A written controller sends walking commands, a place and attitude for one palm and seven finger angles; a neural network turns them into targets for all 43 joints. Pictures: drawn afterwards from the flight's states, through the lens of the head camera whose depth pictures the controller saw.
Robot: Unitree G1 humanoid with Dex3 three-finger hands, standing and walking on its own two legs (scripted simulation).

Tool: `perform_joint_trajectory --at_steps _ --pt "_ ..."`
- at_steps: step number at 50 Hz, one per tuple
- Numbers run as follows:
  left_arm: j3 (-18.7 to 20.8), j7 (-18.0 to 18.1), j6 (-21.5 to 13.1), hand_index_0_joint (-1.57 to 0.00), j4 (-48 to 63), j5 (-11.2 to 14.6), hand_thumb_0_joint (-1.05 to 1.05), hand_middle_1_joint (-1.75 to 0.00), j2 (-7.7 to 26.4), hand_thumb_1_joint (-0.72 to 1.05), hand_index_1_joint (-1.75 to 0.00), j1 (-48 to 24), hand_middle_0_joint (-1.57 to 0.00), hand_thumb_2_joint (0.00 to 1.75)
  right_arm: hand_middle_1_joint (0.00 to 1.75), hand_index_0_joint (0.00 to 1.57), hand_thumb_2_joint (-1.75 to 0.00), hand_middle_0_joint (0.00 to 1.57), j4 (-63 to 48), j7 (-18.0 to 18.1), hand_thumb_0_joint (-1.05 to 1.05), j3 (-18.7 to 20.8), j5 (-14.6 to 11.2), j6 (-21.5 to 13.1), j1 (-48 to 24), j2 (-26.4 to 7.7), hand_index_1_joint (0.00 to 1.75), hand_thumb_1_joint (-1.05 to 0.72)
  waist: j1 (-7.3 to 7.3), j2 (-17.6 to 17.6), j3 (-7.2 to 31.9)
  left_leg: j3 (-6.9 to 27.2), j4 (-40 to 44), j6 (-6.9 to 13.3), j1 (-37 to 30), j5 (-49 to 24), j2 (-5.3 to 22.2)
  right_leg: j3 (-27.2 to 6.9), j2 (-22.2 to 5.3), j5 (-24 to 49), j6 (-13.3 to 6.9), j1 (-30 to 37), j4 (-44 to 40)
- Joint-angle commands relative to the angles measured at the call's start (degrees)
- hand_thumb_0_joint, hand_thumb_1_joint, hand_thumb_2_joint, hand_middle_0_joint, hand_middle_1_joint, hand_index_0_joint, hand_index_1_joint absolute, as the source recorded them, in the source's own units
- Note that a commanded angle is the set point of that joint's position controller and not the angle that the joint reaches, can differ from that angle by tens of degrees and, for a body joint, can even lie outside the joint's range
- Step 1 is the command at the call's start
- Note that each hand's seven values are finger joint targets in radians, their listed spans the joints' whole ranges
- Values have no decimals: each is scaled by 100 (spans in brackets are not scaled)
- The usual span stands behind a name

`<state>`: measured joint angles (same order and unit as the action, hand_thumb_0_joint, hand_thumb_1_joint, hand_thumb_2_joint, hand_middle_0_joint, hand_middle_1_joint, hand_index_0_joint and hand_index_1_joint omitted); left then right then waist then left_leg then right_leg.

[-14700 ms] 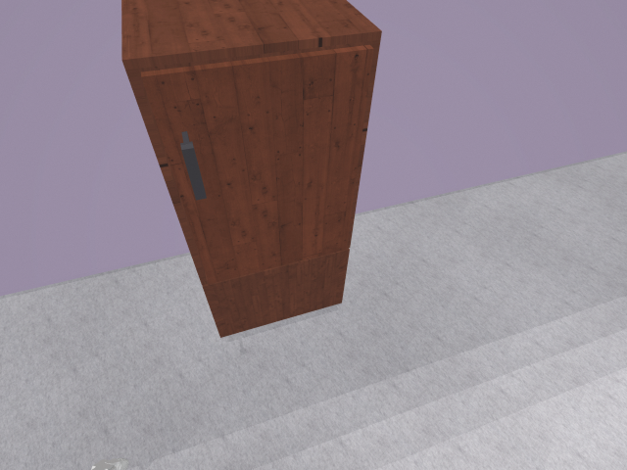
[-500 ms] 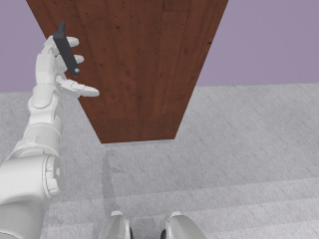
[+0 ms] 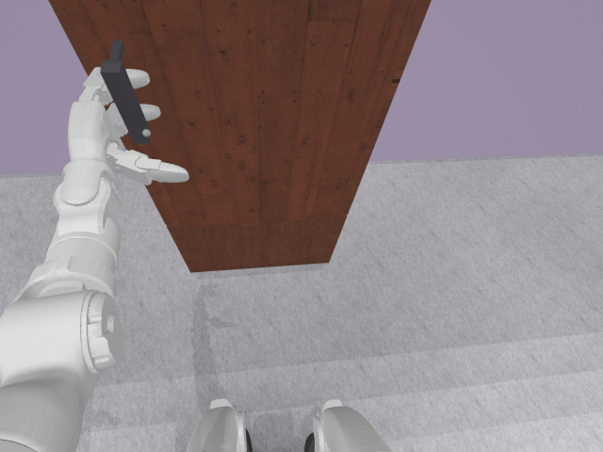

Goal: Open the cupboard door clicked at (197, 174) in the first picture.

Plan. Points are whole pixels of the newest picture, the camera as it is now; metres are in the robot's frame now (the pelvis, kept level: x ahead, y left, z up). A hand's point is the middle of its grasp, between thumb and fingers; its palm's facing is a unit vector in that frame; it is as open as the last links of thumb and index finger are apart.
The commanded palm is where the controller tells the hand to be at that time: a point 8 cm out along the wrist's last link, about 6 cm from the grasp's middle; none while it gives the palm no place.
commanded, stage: close the thumb around the handle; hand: left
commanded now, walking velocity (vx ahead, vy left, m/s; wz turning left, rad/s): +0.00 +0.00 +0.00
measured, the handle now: (130, 94) +0.57 +0.19 +0.09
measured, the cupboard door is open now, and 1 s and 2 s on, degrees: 0 1 42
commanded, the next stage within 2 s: pull the door open along its arc in 0.76 s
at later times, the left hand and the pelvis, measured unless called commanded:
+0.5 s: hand (145, 133) +0.51 +0.16 +0.08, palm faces +0.04 -1.00 -0.01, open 8.8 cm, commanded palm +0.49 +0.20 +0.08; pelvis +0.00 +0.01 +0.00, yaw +0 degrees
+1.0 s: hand (146, 133) +0.51 +0.16 +0.08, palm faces +0.04 -1.00 -0.01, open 5.9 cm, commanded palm +0.47 +0.21 +0.08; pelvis +0.00 +0.00 +0.00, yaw +0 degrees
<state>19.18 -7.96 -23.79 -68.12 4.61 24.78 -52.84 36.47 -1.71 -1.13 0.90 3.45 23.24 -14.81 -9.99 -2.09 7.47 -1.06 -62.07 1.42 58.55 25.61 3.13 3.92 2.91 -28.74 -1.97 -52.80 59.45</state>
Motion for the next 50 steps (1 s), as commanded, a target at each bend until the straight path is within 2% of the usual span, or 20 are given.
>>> perform_joint_trajectory --at_steps 1,3,4,6,8,14,16,19,23,25,28,33,35,39,40,43,44,45,47,50 --pt "67 -14 -489 -30 1333 73 0 -120 1079 -50 -120 -2559 -30 30 30 20 -90 20 -260 52 0 348 9 -56 905 -997 30 -90 -66 -597 2726 422 501 65 -2679 -2140 -195 -277 117 2240 86 648 -784" --pt "42 -4 -481 -30 1275 71 0 -120 1046 -50 -120 -2492 -30 30 30 20 -90 20 -263 55 0 351 4 -50 890 -1007 30 -90 -88 -509 2650 422 502 68 -2630 -2103 -192 -280 116 2211 91 614 -804" --pt "92 17 -489 -30 1284 58 0 -121 1124 -44 -121 -2530 -30 32 30 20 -90 20 -258 54 0 346 8 -44 912 -1013 30 -90 -72 -464 2615 444 528 62 -2616 -2067 -186 -266 119 2161 87 632 -800" --pt "37 38 -536 -31 1356 62 0 -122 993 -33 -122 -2473 -31 37 30 20 -90 20 -265 37 0 353 17 -49 897 -995 30 -90 -25 -669 2706 463 539 34 -2832 -2229 -179 -234 124 2185 66 529 -762" --pt "-88 45 -537 -32 1293 48 0 -123 864 -22 -123 -2518 -32 42 30 20 -90 20 -246 30 0 356 14 -46 871 -1002 30 -90 -103 -527 2535 495 551 28 -2814 -2092 -155 -201 125 2011 68 376 -789" --pt "-1 122 -561 -34 1306 14 0 -127 945 12 -127 -2533 -34 56 30 20 -90 20 -241 37 0 371 33 -26 898 -1023 30 -90 -92 -495 2632 509 539 27 -2845 -2228 -157 -198 121 2102 66 420 -747" --pt "-205 108 -575 -35 1315 -13 0 -128 709 23 -128 -2593 -35 61 30 20 -90 20 -219 26 0 378 31 -20 891 -1000 30 -90 -134 -639 2680 559 527 3 -3062 -2357 -133 -165 121 2082 60 212 -721" --pt "-62 131 -538 -36 1316 1 0 -130 859 40 -130 -2465 -36 68 30 20 -90 20 -232 28 0 387 30 -5 890 -1027 30 -90 -73 -526 2682 529 541 9 -2979 -2307 -145 -178 127 2096 61 355 -750" --pt "-211 130 -527 -38 1300 -16 0 -132 683 62 -132 -2611 -38 78 30 20 -90 20 -213 26 0 377 37 1 884 -1003 30 -90 -127 -619 2638 567 526 3 -3014 -2307 -143 -156 124 2029 57 216 -738" --pt "-35 134 -536 -39 1262 -19 0 -133 910 73 -133 -2595 -39 83 30 20 -90 20 -202 38 0 379 47 1 934 -1034 30 -90 -104 -542 2672 560 510 16 -2963 -2339 -146 -173 129 2096 48 318 -719" --pt "-183 111 -527 -40 1291 -15 0 -135 730 90 -135 -2559 -40 90 30 20 -90 20 -218 36 0 379 41 8 872 -1007 30 -90 -126 -547 2685 540 510 13 -2968 -2297 -148 -175 117 2090 67 299 -753" --pt "-132 101 -559 -40 1421 8 0 -135 789 90 -135 -2478 -40 90 30 20 -90 20 -239 23 0 377 42 19 857 -1001 30 -90 -38 -696 2781 531 515 1 -3059 -2431 -150 -181 126 2184 47 372 -742" --pt "-127 106 -564 -40 1406 37 0 -135 749 90 -135 -2470 -40 90 30 20 -90 20 -237 24 0 388 44 19 877 -1003 30 -90 -91 -545 2755 531 502 25 -3014 -2430 -161 -180 138 2233 51 412 -742" --pt "-183 103 -565 -40 1382 -6 0 -135 747 90 -135 -2446 -40 90 30 20 -90 20 -237 26 0 385 22 30 850 -994 30 -90 -81 -506 2641 502 539 23 -2909 -2293 -166 -199 132 2189 62 456 -780" --pt "-266 98 -582 -40 1429 7 0 -135 643 90 -135 -2549 -40 90 30 20 -90 20 -239 25 0 374 34 21 857 -981 30 -90 -118 -652 2647 503 519 30 -2941 -2317 -177 -204 127 2192 55 397 -759" --pt "-239 121 -553 -40 1296 -22 0 -135 710 90 -135 -2655 -40 90 30 20 -90 20 -185 38 0 384 34 23 873 -999 30 -90 -175 -520 2532 507 517 38 -2837 -2154 -171 -210 120 2087 75 345 -797" --pt "197 128 -543 -40 1199 -55 0 -135 1296 90 -135 -2508 -40 90 30 20 -90 20 -182 62 0 382 32 33 903 -1071 30 -90 -60 -419 2553 486 511 54 -2656 -2074 -176 -255 118 2085 74 523 -799" --pt "270 113 -546 -40 1222 -41 0 -135 1385 90 -135 -2382 -40 90 30 20 -90 20 -226 75 0 362 35 39 927 -1078 30 -90 -17 -416 2680 452 514 76 -2598 -2145 -212 -291 122 2213 73 702 -774" --pt "27 4 -541 -40 1362 8 0 -135 1030 90 -135 -2130 -40 90 30 20 -90 20 -313 72 0 354 -1 43 813 -984 30 -90 29 -462 2757 397 535 67 -2673 -2257 -223 -292 102 2416 80 824 -788" --pt "75 -111 -496 -40 1435 137 0 -135 962 90 -135 -1566 -40 90 30 20 -90 20 -431 61 0 353 -20 65 777 -974 30 -90 180 -488 2748 340 592 62 -2690 -2364 -237 -280 119 2557 63 1017 -801"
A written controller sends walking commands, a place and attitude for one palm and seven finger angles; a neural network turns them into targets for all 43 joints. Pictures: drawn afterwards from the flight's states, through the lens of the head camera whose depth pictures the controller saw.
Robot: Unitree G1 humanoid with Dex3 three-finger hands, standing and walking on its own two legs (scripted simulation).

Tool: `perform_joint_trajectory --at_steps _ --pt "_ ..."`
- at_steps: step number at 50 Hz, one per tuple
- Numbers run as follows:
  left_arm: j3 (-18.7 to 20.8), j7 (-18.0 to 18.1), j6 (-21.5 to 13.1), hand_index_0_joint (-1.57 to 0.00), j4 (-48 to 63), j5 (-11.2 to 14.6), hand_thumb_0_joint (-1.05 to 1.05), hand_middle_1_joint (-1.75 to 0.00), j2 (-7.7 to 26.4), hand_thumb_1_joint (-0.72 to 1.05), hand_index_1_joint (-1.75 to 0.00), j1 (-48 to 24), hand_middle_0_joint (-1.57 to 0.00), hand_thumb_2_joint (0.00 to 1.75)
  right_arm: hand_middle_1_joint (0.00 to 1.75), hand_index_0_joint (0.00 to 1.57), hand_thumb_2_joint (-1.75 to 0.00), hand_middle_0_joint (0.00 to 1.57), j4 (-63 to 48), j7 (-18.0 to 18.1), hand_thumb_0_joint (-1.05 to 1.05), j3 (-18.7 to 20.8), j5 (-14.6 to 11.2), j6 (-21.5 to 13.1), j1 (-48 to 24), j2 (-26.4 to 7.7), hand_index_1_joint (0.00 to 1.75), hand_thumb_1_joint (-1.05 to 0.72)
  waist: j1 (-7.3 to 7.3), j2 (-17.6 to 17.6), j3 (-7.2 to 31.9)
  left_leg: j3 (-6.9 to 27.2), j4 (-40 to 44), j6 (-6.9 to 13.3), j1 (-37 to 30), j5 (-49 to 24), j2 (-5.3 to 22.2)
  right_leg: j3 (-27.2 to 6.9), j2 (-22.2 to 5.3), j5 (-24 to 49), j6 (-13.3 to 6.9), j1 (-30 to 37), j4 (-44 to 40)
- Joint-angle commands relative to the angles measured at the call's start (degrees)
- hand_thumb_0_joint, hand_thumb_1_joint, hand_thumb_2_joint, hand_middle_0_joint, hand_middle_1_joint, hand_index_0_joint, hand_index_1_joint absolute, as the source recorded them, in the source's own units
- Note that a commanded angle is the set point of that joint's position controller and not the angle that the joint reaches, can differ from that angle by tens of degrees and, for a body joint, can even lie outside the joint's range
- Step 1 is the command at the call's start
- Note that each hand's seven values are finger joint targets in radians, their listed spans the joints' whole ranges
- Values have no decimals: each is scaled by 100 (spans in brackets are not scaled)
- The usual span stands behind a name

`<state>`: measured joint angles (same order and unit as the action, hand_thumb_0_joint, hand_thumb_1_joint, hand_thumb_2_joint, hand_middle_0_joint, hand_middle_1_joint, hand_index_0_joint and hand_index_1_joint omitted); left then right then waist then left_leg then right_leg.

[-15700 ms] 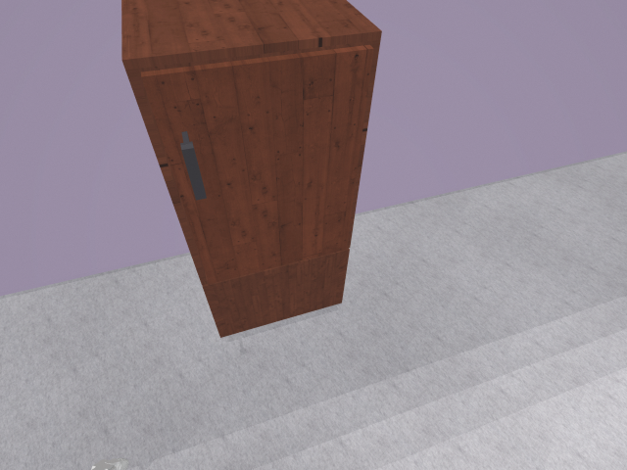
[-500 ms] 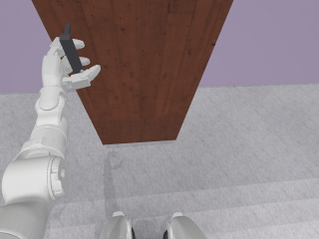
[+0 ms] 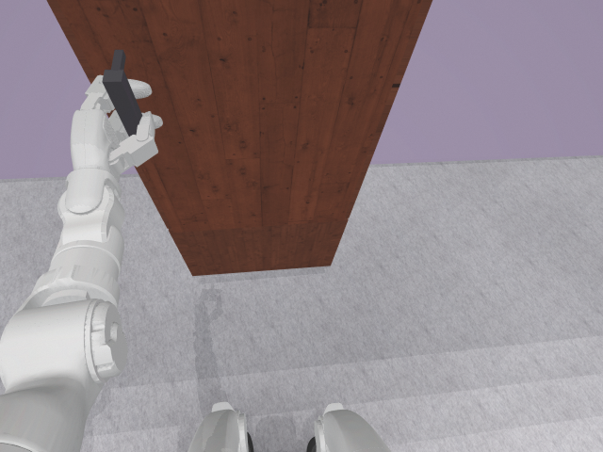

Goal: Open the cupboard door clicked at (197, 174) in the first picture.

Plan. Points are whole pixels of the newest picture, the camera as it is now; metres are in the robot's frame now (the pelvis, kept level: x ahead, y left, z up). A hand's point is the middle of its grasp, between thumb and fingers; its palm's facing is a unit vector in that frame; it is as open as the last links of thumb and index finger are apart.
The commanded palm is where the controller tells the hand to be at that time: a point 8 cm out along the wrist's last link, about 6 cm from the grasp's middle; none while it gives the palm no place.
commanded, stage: pull the door open along its arc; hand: left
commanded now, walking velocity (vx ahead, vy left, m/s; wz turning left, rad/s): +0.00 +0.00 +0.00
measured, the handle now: (132, 103) +0.56 +0.19 +0.08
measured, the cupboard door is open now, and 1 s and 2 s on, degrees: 1 42 42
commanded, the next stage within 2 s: open thumb and fingers to let go in 0.78 s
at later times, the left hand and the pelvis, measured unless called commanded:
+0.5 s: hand (196, 244) +0.35 +0.10 +0.08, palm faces +0.19 -0.97 +0.11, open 6.3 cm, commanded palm +0.29 +0.16 +0.08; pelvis +0.02 +0.00 +0.02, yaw +0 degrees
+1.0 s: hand (264, 296) +0.29 +0.02 +0.08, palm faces +0.39 -0.92 -0.03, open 6.3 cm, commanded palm +0.24 +0.07 +0.08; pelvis +0.01 -0.06 +0.02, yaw +5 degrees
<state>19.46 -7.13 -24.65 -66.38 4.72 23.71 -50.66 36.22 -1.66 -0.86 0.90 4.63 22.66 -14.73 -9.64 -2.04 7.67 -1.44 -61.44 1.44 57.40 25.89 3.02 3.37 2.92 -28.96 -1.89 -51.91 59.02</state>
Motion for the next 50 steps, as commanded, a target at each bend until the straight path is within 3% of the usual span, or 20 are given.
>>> perform_joint_trajectory --at_steps 1,2,3,6,10,15,16,17,18,20,24,30,33,35,38,40,43,44,46,50 --pt "56 -216 -409 -40 1450 155 0 -135 1080 90 -135 -1657 -40 90 30 20 -90 20 -440 55 0 338 -39 -37 800 -982 30 -90 179 -441 2833 362 552 58 -2642 -2464 -217 -222 114 2684 68 1016 -755" --pt "64 -242 -402 -40 1649 194 0 -135 1072 90 -135 -1533 -40 90 30 20 -90 20 -495 44 0 340 -47 -32 757 -967 30 -90 245 -541 2916 336 573 54 -2675 -2544 -230 -226 115 2800 66 1138 -764" --pt "31 -266 -367 -40 1673 243 0 -135 990 90 -135 -1288 -40 90 30 20 -90 20 -535 39 0 339 -73 -15 733 -953 30 -90 273 -335 2844 308 610 63 -2595 -2509 -245 -229 122 2863 72 1288 -809" --pt "21 -292 -335 -40 2260 374 0 -135 857 90 -135 -560 -40 90 30 20 -90 20 -694 35 0 369 -121 -16 626 -916 30 -90 425 -261 2929 220 706 77 -2616 -2745 -270 -255 102 3332 81 1692 -839" --pt "-237 -275 -235 -40 2918 569 0 -135 333 90 -135 740 -40 90 30 20 -90 20 -915 -12 0 383 -171 -55 420 -853 30 -90 578 43 2494 108 888 103 -2509 -2661 -307 -237 92 3512 93 1993 -987" --pt "-759 -149 -200 -40 4506 703 0 -135 -300 90 -135 2429 -40 90 30 20 -90 20 -1208 -101 0 412 -223 -191 45 -750 30 -90 817 -44 2319 40 1048 90 -2828 -2922 -315 -216 31 3820 91 2235 -1018" --pt "-179 688 -122 -40 4894 1077 0 -135 -694 90 -135 2540 -40 90 30 20 -90 20 -1206 -109 0 395 -181 -257 -178 -527 30 -90 1267 67 2265 6 1138 4 -2743 -3025 -275 -82 32 3621 99 2276 -1052" --pt "-835 1105 -23 -40 5099 873 0 -135 -1267 90 -135 2921 -40 90 30 20 -90 20 -1245 -158 0 379 -138 -331 -254 -516 30 -90 1049 -63 2064 -2 1135 -19 -2843 -2993 -278 -49 38 3513 123 2122 -1036" --pt "-984 1377 26 -40 5343 812 0 -135 -1493 90 -135 3181 -40 90 30 20 -90 20 -1241 -204 0 386 -125 -373 -293 -508 30 -90 1009 75 1929 52 1128 -43 -2888 -2951 -249 15 35 3351 122 1980 -1053" --pt "-896 1878 32 -40 5802 557 0 -135 -1342 90 -135 3810 -40 90 30 20 -90 20 -1262 -228 0 407 -44 -409 -400 -532 30 -90 1085 341 1866 56 1079 -38 -2762 -2926 -270 -24 8 3453 104 2166 -985" --pt "-1682 2774 96 -40 6622 -58 0 -135 -2120 90 -135 4663 -40 90 30 20 -90 20 -1427 -298 0 379 83 -410 -755 -359 30 -90 1105 444 1735 61 1097 -66 -2774 -2739 -269 -37 -87 3340 90 2204 -909" --pt "-2202 3783 535 -40 7043 -919 0 -135 -2478 90 -135 5518 -40 90 30 20 -90 20 -1573 -157 0 244 218 -300 -1182 -161 30 -90 1151 475 1362 120 1188 -72 -2566 -1882 -330 -136 -140 2564 27 2213 -1122" --pt "-2498 3932 824 -40 7365 -1109 0 -135 -2743 90 -135 5960 -40 90 30 20 -90 20 -1663 -56 0 169 238 -255 -1432 -33 30 -90 1177 475 1298 84 1225 -87 -2619 -1736 -372 -214 -196 2522 29 2371 -1316" --pt "-2755 3839 1005 -40 7508 -1023 0 -135 -3014 90 -135 6670 -40 90 30 20 -90 20 -1726 -20 0 138 211 -256 -1505 19 30 -90 1196 603 1189 101 1288 -98 -2693 -1718 -381 -237 -213 2705 42 2577 -1479" --pt "-3051 3835 1129 -40 7579 -820 0 -135 -3280 90 -135 6061 -40 90 30 20 -90 20 -1654 55 0 86 202 -305 -1679 21 30 -90 959 691 823 157 1222 -107 -2644 -1376 -405 -409 -369 2798 199 2420 -1718" --pt "-3193 3879 1142 -40 7427 -865 0 -135 -3416 90 -135 5749 -40 90 30 20 -90 20 -1571 80 0 63 234 -376 -1736 30 30 -90 864 778 560 227 1143 -102 -2562 -1205 -414 -512 -420 2543 223 2216 -1843" --pt "-3453 3919 1043 -40 7235 -994 0 -135 -3642 90 -135 5343 -40 90 30 20 -90 20 -1466 59 0 59 273 -521 -1779 52 30 -90 766 707 597 308 1001 -114 -2409 -1049 -437 -706 -567 2461 288 2049 -1845" --pt "-3266 3982 954 -40 7201 -1021 0 -135 -3383 90 -135 4699 -40 90 30 20 -90 20 -1357 82 0 70 290 -554 -1729 18 30 -90 669 741 632 342 928 -113 -2279 -988 -430 -807 -625 2433 322 1953 -1819" --pt "-3090 3947 860 -39 7136 -1006 0 -134 -3204 76 -134 4948 -39 84 30 20 -90 20 -1340 106 0 115 305 -589 -1684 29 30 -90 810 761 866 348 889 -135 -2146 -978 -462 -1011 -714 2585 358 2197 -1846" --pt "-3073 3821 733 -37 7121 -931 0 -130 -3119 48 -130 4730 -37 72 30 20 -90 20 -1282 132 0 173 269 -593 -1593 2 30 -90 823 884 1235 350 885 -125 -2021 -1029 -484 -1198 -815 2934 408 2552 -1817"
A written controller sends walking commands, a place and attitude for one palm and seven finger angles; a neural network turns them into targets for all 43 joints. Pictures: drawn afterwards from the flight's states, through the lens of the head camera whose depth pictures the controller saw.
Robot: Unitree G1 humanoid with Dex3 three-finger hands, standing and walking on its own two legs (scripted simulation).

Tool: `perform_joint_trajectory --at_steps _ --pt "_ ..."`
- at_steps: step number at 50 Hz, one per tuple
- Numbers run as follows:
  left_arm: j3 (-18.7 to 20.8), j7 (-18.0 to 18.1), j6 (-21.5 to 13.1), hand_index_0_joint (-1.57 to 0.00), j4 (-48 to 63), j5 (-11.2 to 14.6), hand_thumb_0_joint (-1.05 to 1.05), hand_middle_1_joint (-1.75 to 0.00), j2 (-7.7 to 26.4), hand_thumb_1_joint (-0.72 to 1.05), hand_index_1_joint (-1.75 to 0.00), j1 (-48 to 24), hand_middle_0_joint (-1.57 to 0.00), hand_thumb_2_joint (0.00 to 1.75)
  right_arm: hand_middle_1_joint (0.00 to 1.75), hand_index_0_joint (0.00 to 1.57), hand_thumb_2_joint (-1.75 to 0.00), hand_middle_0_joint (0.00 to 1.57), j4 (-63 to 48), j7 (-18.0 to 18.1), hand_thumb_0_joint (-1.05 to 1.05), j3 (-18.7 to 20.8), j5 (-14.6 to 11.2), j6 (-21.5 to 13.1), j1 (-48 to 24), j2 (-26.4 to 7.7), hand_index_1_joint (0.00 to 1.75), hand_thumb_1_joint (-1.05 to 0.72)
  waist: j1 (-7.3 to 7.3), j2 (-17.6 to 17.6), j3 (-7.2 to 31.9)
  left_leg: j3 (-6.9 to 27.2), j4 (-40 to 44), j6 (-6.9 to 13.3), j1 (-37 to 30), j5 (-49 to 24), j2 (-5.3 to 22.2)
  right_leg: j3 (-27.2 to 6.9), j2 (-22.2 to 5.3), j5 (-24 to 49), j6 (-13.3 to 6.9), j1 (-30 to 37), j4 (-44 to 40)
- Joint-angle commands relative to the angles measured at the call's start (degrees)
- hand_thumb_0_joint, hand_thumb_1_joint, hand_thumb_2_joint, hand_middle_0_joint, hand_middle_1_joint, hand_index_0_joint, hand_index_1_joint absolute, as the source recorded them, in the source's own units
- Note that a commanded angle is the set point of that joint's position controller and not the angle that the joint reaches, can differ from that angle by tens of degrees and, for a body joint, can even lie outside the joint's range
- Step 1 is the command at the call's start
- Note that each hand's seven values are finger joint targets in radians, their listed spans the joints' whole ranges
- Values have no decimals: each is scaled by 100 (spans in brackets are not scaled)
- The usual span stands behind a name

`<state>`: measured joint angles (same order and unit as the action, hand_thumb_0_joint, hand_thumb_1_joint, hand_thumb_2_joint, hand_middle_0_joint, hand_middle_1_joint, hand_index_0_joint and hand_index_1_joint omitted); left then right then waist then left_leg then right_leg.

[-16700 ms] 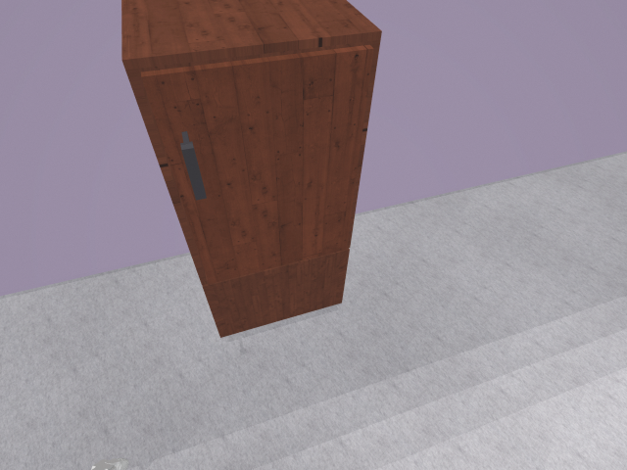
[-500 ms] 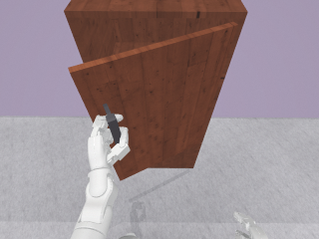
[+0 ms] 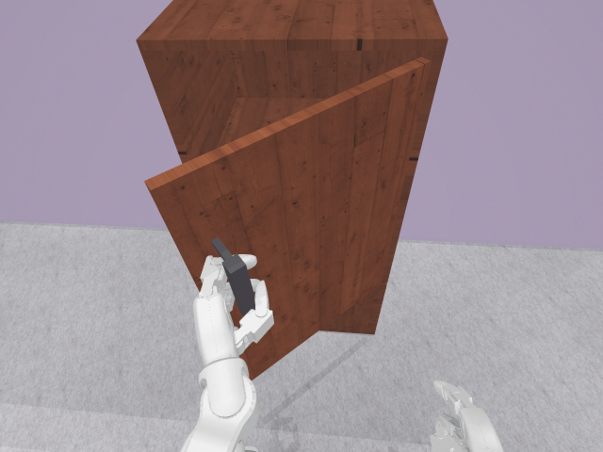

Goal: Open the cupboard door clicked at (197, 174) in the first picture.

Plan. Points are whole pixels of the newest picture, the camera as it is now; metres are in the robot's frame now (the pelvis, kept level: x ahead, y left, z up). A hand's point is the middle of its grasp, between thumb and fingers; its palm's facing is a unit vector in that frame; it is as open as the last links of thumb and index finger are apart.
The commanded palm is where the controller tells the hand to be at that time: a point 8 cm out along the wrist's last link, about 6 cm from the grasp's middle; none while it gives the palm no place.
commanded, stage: open thumb and fingers to let go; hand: left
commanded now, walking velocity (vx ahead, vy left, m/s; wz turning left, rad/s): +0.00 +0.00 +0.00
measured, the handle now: (234, 279) +0.33 +0.10 +0.06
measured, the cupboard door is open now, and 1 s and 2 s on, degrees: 42 42 43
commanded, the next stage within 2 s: slide the hand sideways off the handle in 0.70 s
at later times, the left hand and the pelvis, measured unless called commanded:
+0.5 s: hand (260, 303) +0.30 +0.06 +0.06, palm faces +0.29 -0.96 -0.01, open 13.6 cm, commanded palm +0.26 +0.13 +0.06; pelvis +0.00 +0.00 +0.00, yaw -1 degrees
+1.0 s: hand (246, 331) +0.26 +0.08 +0.06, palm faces -0.24 -0.97 -0.04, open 16.0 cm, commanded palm +0.25 +0.12 +0.06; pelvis -0.01 +0.06 -0.01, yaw -3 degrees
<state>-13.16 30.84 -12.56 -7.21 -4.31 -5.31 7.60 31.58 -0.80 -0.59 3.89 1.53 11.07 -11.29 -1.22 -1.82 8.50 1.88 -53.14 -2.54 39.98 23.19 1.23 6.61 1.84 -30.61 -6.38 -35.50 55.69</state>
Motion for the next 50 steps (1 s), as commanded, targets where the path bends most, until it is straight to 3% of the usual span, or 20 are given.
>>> perform_joint_trajectory --at_steps 1,4,7,14,16,20,25,29,34,40,41,42,44,45,47,50 --pt "222 0 -497 -36 1129 -10 0 -130 -180 41 -130 -1125 -36 69 30 20 -90 20 -802 59 0 165 -33 -283 -453 -352 30 -90 -13 874 1173 13 43 272 -226 -727 -300 -1558 -737 3108 876 921 -1481" --pt "204 -64 -628 -35 1160 -8 0 -127 -158 20 -127 -1313 -35 60 30 20 -90 20 -738 78 0 199 -38 -307 -383 -381 30 -90 -63 923 1232 27 15 292 -171 -730 -294 -1616 -780 3235 913 961 -1459" --pt "229 -172 -687 -33 966 39 0 -125 -159 -1 -125 -1063 -33 51 30 20 -90 20 -741 82 0 222 -47 -297 -361 -412 30 -90 -29 1128 1198 55 40 294 -62 -730 -287 -1617 -787 3450 942 1050 -1406" --pt "413 -137 -798 -30 846 104 0 -120 1 -50 -120 -1494 -30 30 30 20 -90 20 -678 120 0 224 -60 -289 -399 -420 30 -90 -28 1048 1097 70 12 311 6 -543 -294 -1740 -815 2811 926 916 -1550" --pt "448 -132 -800 -30 793 108 0 -120 -1 -50 -120 -1390 -30 30 30 20 -90 20 -678 120 0 238 -50 -286 -389 -422 30 -90 14 984 1166 74 22 308 -27 -631 -290 -1694 -800 2971 914 948 -1484" --pt "480 -134 -790 -27 711 143 0 -100 13 -50 -100 -1389 -27 30 30 20 -90 20 -695 122 0 231 -64 -272 -370 -429 30 -90 4 1071 1125 72 54 317 -54 -655 -294 -1611 -758 3019 910 935 -1468" --pt "595 -55 -760 -22 513 157 0 -75 85 -50 -75 -1736 -22 30 30 20 -90 20 -665 161 0 213 -59 -235 -460 -418 30 -90 -2 1075 959 43 58 326 -53 -515 -306 -1609 -740 2459 878 756 -1593" --pt "344 47 -713 -19 443 37 0 -55 -239 -50 -55 -1771 -19 30 30 20 -90 20 -709 119 0 210 -54 -219 -456 -402 30 -90 -6 757 1154 -10 131 340 -394 -673 -281 -1193 -562 2392 756 495 -1346" --pt "139 154 -603 -15 458 38 0 -30 -555 -50 -30 -1694 -15 30 30 20 -90 20 -800 85 0 220 -56 -243 -426 -409 30 -90 17 777 1271 -47 198 344 -634 -870 -268 -793 -373 2442 666 414 -1150" --pt "-85 288 -447 -15 432 -28 0 -30 -822 -50 -30 -1781 -15 30 30 20 -90 20 -849 32 0 196 -67 -278 -495 -425 30 -90 23 653 1090 12 244 347 -782 -1003 -207 -451 -159 1925 494 56 -966" --pt "-1364 -961 -712 -15 555 -664 0 -30 -171 -50 -30 -1685 -15 30 30 20 -90 20 -762 -36 0 199 -121 -227 -105 -697 30 -90 -528 903 714 0 149 461 -821 -1084 -225 -634 -193 2343 536 -290 -888" --pt "-928 -1647 -985 -15 860 -453 0 -30 211 -50 -30 -1837 -15 30 30 20 -90 20 -913 -22 0 264 -158 -215 -51 -620 30 -90 -323 680 1099 18 92 475 -841 -1183 -222 -627 -215 2490 475 -109 -772" --pt "-1037 -2419 -1222 -15 1075 -267 0 -30 346 -50 -30 -1798 -15 30 30 20 -90 20 -1044 21 0 251 -220 -229 -68 -622 30 -90 -246 290 1416 33 86 486 -1067 -1244 -228 -656 -213 2529 429 -17 -682" --pt "-1088 -2703 -1233 -15 1253 -72 0 -30 268 -50 -30 -1772 -15 30 30 20 -90 20 -1160 15 0 248 -282 -255 -40 -625 30 -90 -230 -4 1498 64 122 475 -1276 -1277 -208 -610 -191 2352 390 -96 -647" --pt "-993 -2931 -1122 -15 1210 427 0 -30 8 -50 -30 -1454 -15 30 30 20 -90 20 -1299 35 0 200 -386 -332 -115 -574 30 -90 -176 96 1311 117 250 438 -1344 -980 -180 -463 -113 1850 396 -204 -767" --pt "-618 -2667 -789 -15 1103 905 0 -30 -130 -50 -30 -1172 -15 30 30 20 -90 20 -1429 60 0 142 -447 -388 -266 -617 30 -90 -66 520 902 216 510 392 -1147 -491 -152 -314 -35 1217 421 -220 -917"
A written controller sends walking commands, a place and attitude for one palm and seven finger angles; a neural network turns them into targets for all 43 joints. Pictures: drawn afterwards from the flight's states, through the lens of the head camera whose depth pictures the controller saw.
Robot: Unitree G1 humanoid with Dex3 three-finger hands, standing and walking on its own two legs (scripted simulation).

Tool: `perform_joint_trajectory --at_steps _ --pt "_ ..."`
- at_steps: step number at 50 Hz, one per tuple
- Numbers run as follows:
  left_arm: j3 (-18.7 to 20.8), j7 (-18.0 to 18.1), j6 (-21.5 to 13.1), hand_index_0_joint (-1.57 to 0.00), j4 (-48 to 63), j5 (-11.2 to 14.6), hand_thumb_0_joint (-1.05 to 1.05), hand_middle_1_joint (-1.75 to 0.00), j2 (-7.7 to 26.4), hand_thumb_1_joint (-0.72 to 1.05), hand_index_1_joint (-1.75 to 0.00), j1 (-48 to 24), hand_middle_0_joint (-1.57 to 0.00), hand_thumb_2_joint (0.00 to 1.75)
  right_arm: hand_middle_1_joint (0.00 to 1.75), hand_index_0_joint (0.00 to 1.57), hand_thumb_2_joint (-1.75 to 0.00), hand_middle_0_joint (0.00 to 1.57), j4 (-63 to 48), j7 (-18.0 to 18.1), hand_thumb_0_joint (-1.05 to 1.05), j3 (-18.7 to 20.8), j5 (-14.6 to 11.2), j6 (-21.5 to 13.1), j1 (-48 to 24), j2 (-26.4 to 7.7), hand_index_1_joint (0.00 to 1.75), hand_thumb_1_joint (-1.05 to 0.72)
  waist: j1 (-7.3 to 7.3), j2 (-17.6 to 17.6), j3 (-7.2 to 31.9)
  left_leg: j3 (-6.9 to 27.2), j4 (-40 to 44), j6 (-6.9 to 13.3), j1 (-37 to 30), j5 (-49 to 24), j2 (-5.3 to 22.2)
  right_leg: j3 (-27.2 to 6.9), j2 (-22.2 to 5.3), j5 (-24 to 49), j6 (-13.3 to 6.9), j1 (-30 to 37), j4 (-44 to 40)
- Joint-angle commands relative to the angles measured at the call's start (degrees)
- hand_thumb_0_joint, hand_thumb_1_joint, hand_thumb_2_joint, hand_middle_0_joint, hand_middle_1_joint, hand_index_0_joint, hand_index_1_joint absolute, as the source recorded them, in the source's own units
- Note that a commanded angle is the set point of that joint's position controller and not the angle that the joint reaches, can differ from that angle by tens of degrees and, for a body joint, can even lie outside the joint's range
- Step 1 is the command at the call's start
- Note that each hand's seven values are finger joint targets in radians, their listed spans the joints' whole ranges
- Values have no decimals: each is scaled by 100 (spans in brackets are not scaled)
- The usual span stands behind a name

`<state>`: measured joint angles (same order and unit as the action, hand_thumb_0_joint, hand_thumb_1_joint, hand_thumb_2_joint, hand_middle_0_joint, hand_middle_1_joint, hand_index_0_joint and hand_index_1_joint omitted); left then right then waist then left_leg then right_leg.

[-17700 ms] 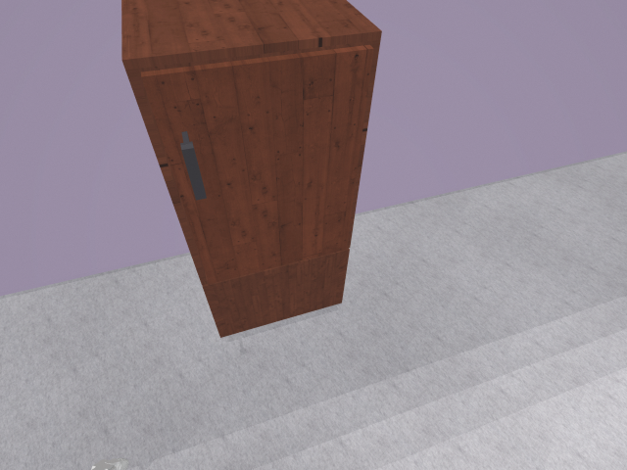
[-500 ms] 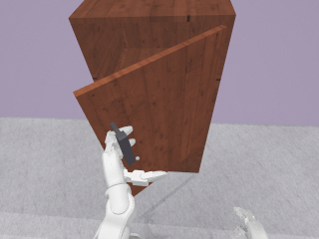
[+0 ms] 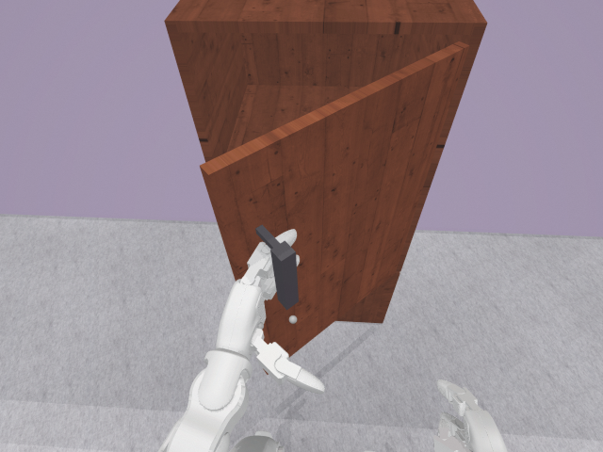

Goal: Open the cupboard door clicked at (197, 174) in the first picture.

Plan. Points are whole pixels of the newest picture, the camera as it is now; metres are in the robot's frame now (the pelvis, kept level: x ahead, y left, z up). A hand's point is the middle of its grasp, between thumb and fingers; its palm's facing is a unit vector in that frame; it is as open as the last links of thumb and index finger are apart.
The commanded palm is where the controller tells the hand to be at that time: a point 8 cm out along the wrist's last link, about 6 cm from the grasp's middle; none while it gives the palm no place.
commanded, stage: slide the hand sideways off the handle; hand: left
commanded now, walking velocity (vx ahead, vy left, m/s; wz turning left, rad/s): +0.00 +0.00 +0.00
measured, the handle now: (276, 267) +0.34 +0.05 +0.07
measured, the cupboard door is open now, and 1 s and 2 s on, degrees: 42 43 43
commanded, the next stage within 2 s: draw the hand back to the body in 1.00 s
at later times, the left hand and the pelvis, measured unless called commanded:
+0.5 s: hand (267, 347) +0.24 +0.06 +0.06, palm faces -0.09 -1.00 +0.01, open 16.2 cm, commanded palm +0.21 +0.12 +0.06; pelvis +0.00 +0.01 +0.00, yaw -1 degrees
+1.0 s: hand (220, 382) +0.20 +0.10 +0.06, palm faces -0.04 -1.00 -0.04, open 16.3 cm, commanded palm +0.17 +0.16 +0.06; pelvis +0.01 -0.02 -0.01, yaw +0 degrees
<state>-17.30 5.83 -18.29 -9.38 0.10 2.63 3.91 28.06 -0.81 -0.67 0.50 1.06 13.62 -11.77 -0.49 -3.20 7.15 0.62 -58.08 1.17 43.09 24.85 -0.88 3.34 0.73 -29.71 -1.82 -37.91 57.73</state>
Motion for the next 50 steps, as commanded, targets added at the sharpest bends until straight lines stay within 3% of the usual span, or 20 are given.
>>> perform_joint_trajectory --at_steps 1,3,7,9,10,15,19,22,23,32,34,39,44,48,50 --pt "-40 7 -174 -15 1391 474 0 -30 -828 -50 -30 -818 -15 30 30 20 -90 20 -1086 60 0 145 -100 -342 -533 -599 30 -90 -118 767 984 368 1042 9 -1408 -624 78 44 78 1071 -29 10 -1082" --pt "53 344 -138 -15 1459 257 0 -30 -732 -50 -30 -770 -15 30 30 20 -90 20 -1121 26 0 153 -53 -318 -522 -610 30 -90 -107 869 898 374 1041 7 -1284 -551 82 53 66 963 -21 -75 -1005" --pt "-58 783 -192 -15 1569 -450 0 -30 -644 -50 -30 -353 -15 30 30 20 -90 20 -1202 -118 0 179 37 -244 -448 -564 30 -90 -12 489 996 375 926 -24 -1195 -632 109 51 45 925 -84 -307 -699" --pt "-102 840 -211 -15 1736 -581 0 -30 -582 -50 -30 -316 -15 30 30 20 -90 20 -1260 -156 0 185 51 -189 -450 -566 30 -90 -19 423 1087 354 875 -26 -1178 -563 112 15 44 877 -97 -317 -683" --pt "-88 831 -209 -15 1869 -591 0 -30 -530 -50 -30 -243 -15 30 30 20 -90 20 -1304 -160 0 192 50 -163 -452 -563 30 -90 47 344 1157 369 903 -32 -1172 -583 103 13 47 881 -122 -224 -665" --pt "-49 641 -148 -15 2358 -320 0 -30 -408 -50 -30 233 -15 30 30 20 -90 20 -1436 -99 0 148 -10 -95 -487 -559 30 -90 64 330 1155 357 978 -34 -1240 -507 108 -12 89 877 -119 -40 -786" --pt "-54 502 -100 -15 2519 -144 0 -30 -393 -50 -30 299 -15 30 30 20 -90 20 -1444 -9 0 106 -30 -116 -472 -562 30 -90 -102 588 788 362 986 4 -1106 -263 110 -8 97 726 -50 -146 -914" --pt "108 384 -163 -15 2669 -74 0 -30 -224 -50 -30 748 -15 30 30 20 -90 20 -1465 17 0 107 -32 -180 -469 -563 30 -90 -11 512 804 347 959 -13 -1077 -325 103 -17 96 757 -63 -106 -868" --pt "36 339 -187 -15 2787 -59 0 -30 -267 -50 -30 755 -15 30 30 20 -90 20 -1473 15 0 97 -28 -203 -468 -553 30 -90 -50 484 809 339 921 1 -1073 -381 83 -27 90 823 -59 -105 -859" --pt "607 -57 -374 -15 3217 132 0 -30 276 -50 -30 1764 -15 30 30 20 -90 20 -1522 30 0 146 -22 -307 -370 -559 30 -90 27 282 975 182 635 13 -885 -752 29 -164 83 1331 -40 35 -753" --pt "613 -181 -402 -15 3339 237 0 -30 275 -50 -30 1971 -15 30 30 20 -90 20 -1547 40 0 157 -38 -338 -340 -568 30 -90 -3 361 1004 168 589 22 -878 -840 24 -163 90 1485 -18 78 -747" --pt "1082 -480 -480 -15 3502 482 0 -30 646 -50 -30 2540 -15 30 30 20 -90 20 -1547 103 0 196 -54 -401 -254 -600 30 -90 -1 590 977 112 391 37 -573 -902 -18 -330 48 1878 76 246 -779" --pt "1345 -918 -637 -15 3510 726 0 -30 810 -50 -30 2673 -15 30 30 20 -90 20 -1489 186 0 231 -93 -502 -224 -623 30 -90 -78 592 791 115 187 22 -277 -734 -38 -540 -37 1864 172 164 -849" --pt "1727 -1217 -702 -15 3558 988 0 -30 1057 -50 -30 2814 -15 30 30 20 -90 20 -1439 261 0 259 -117 -574 -217 -635 30 -90 -28 516 989 112 34 5 -152 -749 -54 -718 -111 1949 228 288 -865" --pt "1713 -1322 -708 -15 3601 1067 0 -30 1050 -50 -30 2789 -15 30 30 20 -90 20 -1449 288 0 257 -138 -607 -242 -641 30 -90 -49 506 1028 121 -34 14 -127 -783 -55 -778 -130 1995 249 293 -865"
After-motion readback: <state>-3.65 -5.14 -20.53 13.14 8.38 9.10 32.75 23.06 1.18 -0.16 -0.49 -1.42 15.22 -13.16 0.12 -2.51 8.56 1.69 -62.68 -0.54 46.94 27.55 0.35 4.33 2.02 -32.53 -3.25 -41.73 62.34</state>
